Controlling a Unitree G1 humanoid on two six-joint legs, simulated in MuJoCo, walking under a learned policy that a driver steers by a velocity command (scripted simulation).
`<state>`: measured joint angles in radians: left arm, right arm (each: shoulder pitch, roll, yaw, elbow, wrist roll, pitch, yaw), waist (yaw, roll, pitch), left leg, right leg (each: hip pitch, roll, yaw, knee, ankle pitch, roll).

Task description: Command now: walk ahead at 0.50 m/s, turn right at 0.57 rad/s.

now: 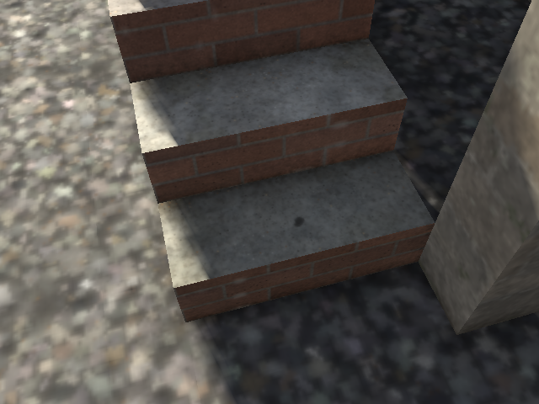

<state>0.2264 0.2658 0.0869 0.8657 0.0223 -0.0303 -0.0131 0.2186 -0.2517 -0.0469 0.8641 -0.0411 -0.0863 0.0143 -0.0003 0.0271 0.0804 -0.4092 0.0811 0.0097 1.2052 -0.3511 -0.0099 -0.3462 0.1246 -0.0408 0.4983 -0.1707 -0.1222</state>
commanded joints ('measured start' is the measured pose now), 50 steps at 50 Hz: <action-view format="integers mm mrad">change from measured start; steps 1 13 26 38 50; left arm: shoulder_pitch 54 230 187 -22 39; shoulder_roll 109 140 34 51 59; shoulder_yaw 21 24 -24 -63 -39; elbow -33 5 16 42 107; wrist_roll -16 -9 26 7 3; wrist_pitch -27 -32 28 9 -11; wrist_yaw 6 14 24 36 43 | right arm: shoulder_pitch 32 -310 -63 19 22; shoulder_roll -94 -86 -57 -46 -41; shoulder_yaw -11 8 26 22 2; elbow -64 -185 -73 22 104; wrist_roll -26 4 28 38 20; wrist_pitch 15 26 14 57 34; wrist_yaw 7 28 -34 -34 -29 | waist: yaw -12 97 54 -28 -2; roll -1 -91 68 -122 -110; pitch -138 -26 -172 -52 7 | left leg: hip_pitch -120 -231 155 274 122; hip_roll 44 -43 156 -26 -89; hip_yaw -50 -25 -138 -56 15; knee -99 -585 -884 -907 -782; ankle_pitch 27 340 892 167 -46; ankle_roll -13 -43 204 5 47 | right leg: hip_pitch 216 312 50 -35 102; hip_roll -295 -233 -85 -294 -231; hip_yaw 370 364 137 306 277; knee -280 -223 552 -281 -288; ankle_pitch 286 373 -272 -237 -420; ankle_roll -186 -85 124 44 -1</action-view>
